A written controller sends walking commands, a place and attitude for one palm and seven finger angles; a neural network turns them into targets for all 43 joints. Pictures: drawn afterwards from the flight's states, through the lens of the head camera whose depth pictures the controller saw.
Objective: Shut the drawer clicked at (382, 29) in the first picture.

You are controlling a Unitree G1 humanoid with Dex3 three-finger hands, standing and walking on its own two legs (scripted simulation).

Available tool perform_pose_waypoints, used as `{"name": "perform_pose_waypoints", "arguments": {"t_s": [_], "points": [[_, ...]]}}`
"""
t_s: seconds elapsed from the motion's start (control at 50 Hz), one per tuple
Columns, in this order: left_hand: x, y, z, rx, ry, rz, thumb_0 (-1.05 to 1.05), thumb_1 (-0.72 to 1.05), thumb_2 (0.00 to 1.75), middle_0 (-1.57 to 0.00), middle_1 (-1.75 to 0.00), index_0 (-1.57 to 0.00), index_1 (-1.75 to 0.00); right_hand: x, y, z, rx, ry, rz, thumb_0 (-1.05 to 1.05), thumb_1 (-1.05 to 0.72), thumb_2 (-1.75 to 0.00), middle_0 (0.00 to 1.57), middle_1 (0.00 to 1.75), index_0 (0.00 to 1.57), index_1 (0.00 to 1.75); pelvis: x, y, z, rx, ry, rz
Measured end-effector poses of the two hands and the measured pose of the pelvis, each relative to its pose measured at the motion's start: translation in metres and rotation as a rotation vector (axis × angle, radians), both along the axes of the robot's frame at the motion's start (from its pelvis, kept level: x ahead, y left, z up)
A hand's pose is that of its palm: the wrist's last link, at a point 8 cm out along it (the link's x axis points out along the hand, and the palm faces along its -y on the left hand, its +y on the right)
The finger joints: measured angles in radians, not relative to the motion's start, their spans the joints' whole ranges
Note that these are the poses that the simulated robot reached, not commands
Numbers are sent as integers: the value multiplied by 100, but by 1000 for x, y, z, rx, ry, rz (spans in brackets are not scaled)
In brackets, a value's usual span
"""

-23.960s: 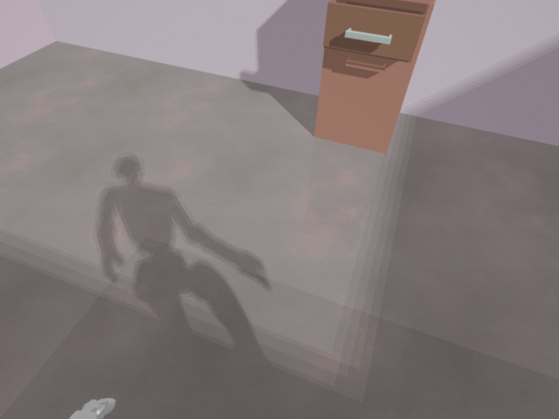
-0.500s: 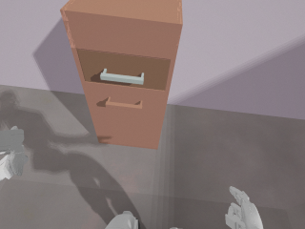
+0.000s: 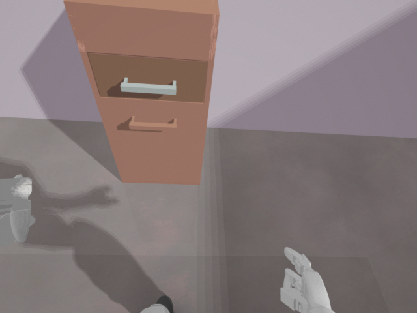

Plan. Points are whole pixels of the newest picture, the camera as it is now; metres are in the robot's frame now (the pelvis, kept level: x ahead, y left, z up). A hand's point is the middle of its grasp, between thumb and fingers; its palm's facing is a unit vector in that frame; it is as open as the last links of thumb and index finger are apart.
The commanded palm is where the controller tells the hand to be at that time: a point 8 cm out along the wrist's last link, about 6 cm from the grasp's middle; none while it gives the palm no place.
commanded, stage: stop stepping back and stand still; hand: left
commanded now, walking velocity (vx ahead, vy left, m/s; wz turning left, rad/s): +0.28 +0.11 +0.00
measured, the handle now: (149, 85) +0.83 +0.22 -0.08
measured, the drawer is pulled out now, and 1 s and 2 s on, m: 0.00 0.00 0.00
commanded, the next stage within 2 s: let the arm hang, fingers relaxed in 0.74 s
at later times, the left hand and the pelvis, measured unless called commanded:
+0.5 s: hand (1, 271) +0.15 +0.24 +0.18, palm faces +0.35 -0.83 -0.43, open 3.2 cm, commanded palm +0.09 +0.28 +0.18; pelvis -0.04 +0.00 +0.00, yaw +1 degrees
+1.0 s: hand out of the picture +0.13 +0.26 -0.06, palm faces +0.08 -0.92 -0.38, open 3.1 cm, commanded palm none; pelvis -0.04 +0.02 -0.01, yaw +1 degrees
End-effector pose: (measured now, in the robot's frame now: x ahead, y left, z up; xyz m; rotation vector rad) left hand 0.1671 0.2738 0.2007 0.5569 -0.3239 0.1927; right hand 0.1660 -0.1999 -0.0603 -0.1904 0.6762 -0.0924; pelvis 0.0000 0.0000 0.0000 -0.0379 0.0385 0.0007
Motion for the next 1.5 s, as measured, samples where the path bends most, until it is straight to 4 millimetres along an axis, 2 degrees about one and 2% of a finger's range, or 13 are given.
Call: {"name": "perform_pose_waypoints", "arguments": {"t_s": [0.14, 0.26, 0.34, 0.46, 0.66, 0.84, 0.88, 0.96, 1.02, 1.1, 1.18, 1.32, 1.5], "points": [[-53, 4, -2, -39, 33, 111, 1, 88, 89, -141, -159, -140, -160, -62, -47, -11, -60, 134, -93, 1, -91, -89, 20, 30, 21, 30, -13, -5, 6, 31, -21, -8], [-60, 23, -30, -150, -7, 230, 1, 89, 89, -141, -160, -141, -160, -78, -67, -15, -161, 140, -121, 1, -91, -89, 20, 30, 20, 30, -22, 4, -1, 33, -43, 33], [-54, 17, -34, -146, 16, 197, 1, 89, 90, -141, -160, -140, -160, -72, -57, -9, -134, 68, -113, 1, -91, -89, 19, 30, 20, 30, -32, 3, -2, 43, -60, 19], [-58, 0, -9, -66, -40, 87, 1, 89, 89, -141, -160, -140, -160, -60, -30, -4, -50, 6, -59, 1, -91, -89, 20, 30, 20, 30, -38, 0, 0, 16, -54, 19], [-54, 30, -28, -94, 70, 177, 1, 89, 89, -141, -159, -140, -160, -49, -3, -10, -29, 59, -24, 1, -91, -89, 20, 30, 21, 30, -34, 15, 4, 26, -46, 8], [-50, 18, -24, -93, 81, 115, 1, 89, 89, -141, -159, -140, -160, -39, -1, -4, -39, 48, 1, 1, -91, -89, 20, 30, 21, 30, -36, 15, 6, 18, -39, 12], [-43, 21, -50, -83, 168, 97, 1, 89, 89, -141, -159, -140, -160, -36, -5, -11, -24, 46, 27, 1, -91, -89, 20, 30, 21, 30, -37, 17, 4, 15, -24, 18], [-40, 33, -174, -214, 666, 210, 0, 90, 90, -137, -156, -136, -156, -44, -19, -37, -18, 141, 19, 1, -91, -89, 20, 30, 21, 30, -42, 24, -4, 19, -21, 23], [-72, 19, -257, -323, 1015, 264, 0, 90, 90, -130, -149, -129, -149, -67, -25, -47, -31, 218, -14, 1, -91, -89, 20, 30, 21, 30, -44, 24, -7, 25, -35, 23], [-133, -18, -325, -456, 1335, 265, 1, 91, 89, -117, -136, -116, -137, -112, -29, -51, -71, 369, -44, 1, -91, -89, 20, 30, 20, 30, -47, 22, -5, 29, -59, 29], [-192, -13, -346, -505, 1490, 378, 1, 90, 89, -103, -126, -102, -122, -159, -28, -54, -92, 541, -59, 1, -91, -89, 20, 30, 20, 30, -52, 19, 0, 18, -65, 42], [-273, -1, -339, -505, 1695, 500, 1, 90, 89, -76, -95, -75, -93, -214, -14, -66, -49, 722, -89, 1, -91, -89, 19, 30, 20, 30, -58, 25, 5, 14, -59, 47], [-305, -10, -328, -500, 1768, 554, 0, 91, 89, -42, -54, -41, -54, -234, 9, -81, 39, 754, -105, 0, -91, -89, 20, 30, 20, 30, -61, 26, 7, 27, -70, 35]]}}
